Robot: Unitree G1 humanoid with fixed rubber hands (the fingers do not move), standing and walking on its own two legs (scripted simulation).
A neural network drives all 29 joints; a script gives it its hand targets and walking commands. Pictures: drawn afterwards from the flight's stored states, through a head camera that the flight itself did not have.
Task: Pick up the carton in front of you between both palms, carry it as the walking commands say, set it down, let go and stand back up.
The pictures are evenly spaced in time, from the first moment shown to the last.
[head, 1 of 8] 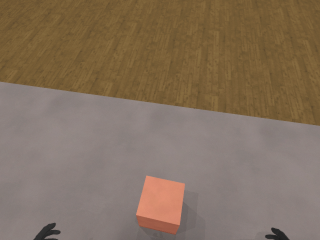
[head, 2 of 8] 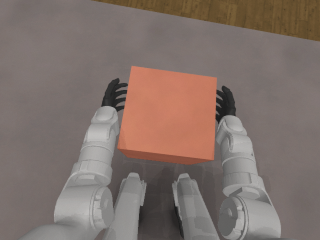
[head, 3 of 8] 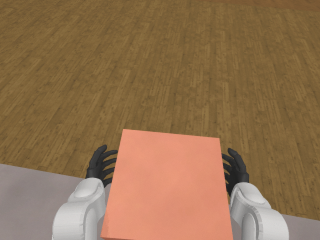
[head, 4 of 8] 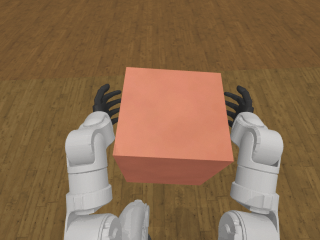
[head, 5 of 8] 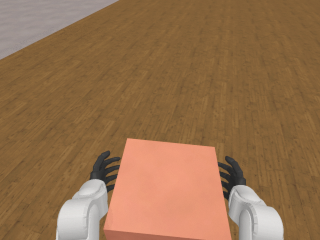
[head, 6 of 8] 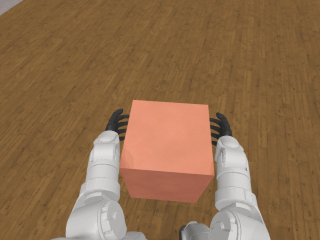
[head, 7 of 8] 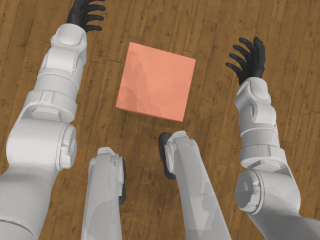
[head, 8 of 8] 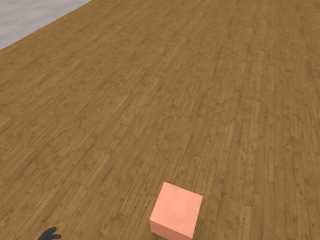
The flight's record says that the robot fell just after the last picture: no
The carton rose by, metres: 1.11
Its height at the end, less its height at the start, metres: +0.41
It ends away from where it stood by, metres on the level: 5.65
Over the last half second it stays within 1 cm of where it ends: yes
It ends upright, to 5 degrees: yes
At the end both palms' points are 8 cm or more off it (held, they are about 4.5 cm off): yes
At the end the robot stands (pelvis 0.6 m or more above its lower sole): yes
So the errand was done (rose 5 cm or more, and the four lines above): yes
